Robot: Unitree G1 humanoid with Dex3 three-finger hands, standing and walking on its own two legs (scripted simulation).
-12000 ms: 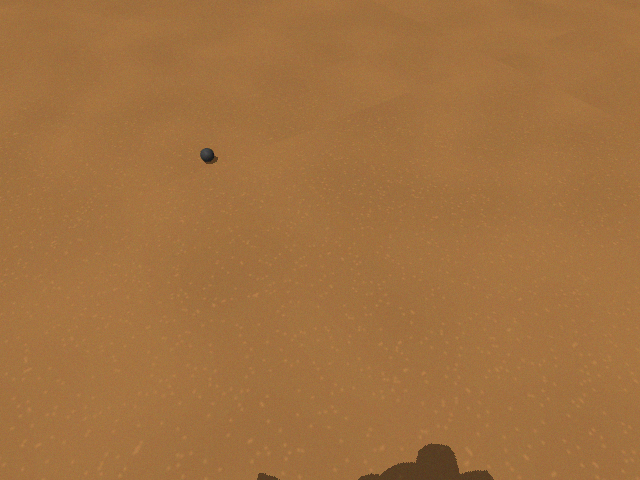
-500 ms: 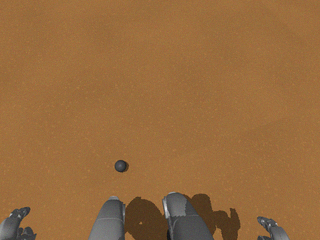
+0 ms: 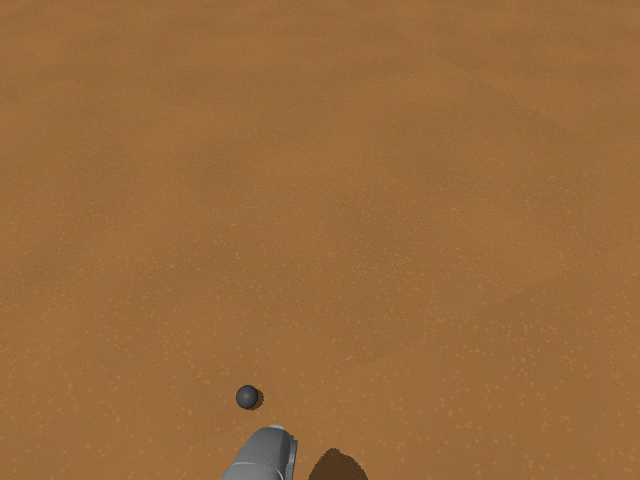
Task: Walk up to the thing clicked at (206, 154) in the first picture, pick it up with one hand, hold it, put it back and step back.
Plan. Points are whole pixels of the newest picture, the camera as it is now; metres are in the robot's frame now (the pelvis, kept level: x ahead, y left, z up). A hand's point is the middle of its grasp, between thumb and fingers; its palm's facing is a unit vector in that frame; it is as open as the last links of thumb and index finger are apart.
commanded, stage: walk up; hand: left
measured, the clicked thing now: (247, 396) +0.50 +0.26 -0.74
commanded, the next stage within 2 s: none
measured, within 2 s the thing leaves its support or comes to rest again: neither
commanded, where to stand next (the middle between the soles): +0.14 +0.02 m, yaw +4 degrees
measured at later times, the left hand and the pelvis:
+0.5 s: hand out of the picture +0.13 +0.33 -0.16, palm faces +0.10 -0.94 -0.33, open 7.4 cm; pelvis +0.10 +0.06 -0.01, yaw +8 degrees
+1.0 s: hand (118, 466) +0.17 +0.31 -0.16, palm faces +0.13 -0.89 -0.43, open 7.4 cm; pelvis +0.07 +0.02 -0.04, yaw +11 degrees
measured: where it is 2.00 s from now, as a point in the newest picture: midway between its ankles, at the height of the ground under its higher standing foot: outside the picture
